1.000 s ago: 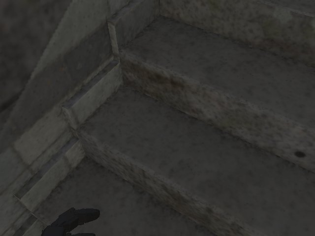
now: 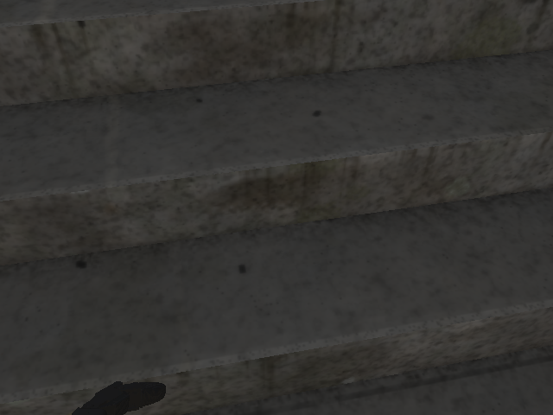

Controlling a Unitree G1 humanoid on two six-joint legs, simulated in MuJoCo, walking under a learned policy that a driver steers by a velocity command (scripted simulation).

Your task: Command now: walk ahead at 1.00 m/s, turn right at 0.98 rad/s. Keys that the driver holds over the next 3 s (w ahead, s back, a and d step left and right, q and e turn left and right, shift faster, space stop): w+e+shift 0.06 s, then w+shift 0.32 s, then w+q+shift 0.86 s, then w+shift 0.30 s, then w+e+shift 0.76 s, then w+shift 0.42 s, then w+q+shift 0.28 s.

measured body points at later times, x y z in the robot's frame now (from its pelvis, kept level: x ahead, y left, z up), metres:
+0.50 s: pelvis +0.41 +0.02 +0.25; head +0.42 +0.03 +0.70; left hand +0.74 +0.12 +0.26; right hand +0.29 -0.21 +0.11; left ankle +0.29 +0.12 -0.48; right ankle +0.43 -0.11 -0.17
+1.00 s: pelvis +0.83 +0.02 +0.48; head +0.82 +0.03 +0.93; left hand +0.80 +0.28 +0.33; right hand +1.10 -0.15 +0.45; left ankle +0.88 +0.08 -0.15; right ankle +0.66 -0.13 -0.22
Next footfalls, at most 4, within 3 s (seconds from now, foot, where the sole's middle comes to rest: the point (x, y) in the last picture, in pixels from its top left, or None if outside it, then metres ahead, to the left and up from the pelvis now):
0.28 left None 0.33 0.12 -0.51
0.62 right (362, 267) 0.66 -0.14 -0.34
0.98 left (252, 112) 0.93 0.08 -0.18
1.32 right None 1.22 0.01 -0.01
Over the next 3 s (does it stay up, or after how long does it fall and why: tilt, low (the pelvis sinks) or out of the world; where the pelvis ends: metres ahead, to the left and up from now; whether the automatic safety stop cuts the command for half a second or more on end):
stays up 2.58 0.42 0.91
